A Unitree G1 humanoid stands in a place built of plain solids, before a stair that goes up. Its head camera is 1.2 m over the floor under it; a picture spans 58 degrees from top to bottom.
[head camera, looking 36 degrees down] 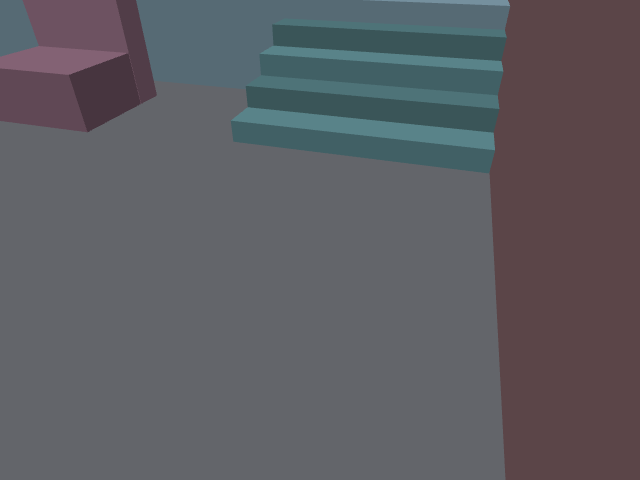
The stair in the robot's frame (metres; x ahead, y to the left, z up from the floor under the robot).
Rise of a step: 0.15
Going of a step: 0.28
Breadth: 1.68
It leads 16 degrees to the right of straight ahead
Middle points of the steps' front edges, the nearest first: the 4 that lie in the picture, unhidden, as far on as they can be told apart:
2.56 -0.21 0.15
2.83 -0.29 0.30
3.09 -0.36 0.45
3.36 -0.44 0.60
